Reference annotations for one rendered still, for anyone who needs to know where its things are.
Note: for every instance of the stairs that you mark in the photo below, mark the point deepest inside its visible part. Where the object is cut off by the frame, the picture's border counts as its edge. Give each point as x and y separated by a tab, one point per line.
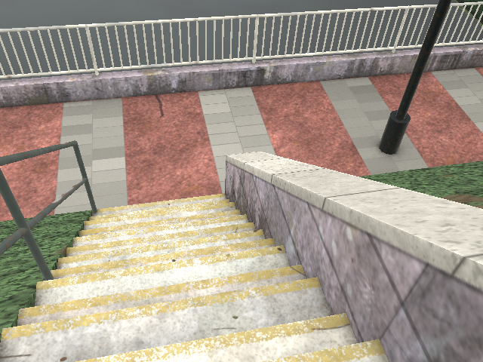
184	280

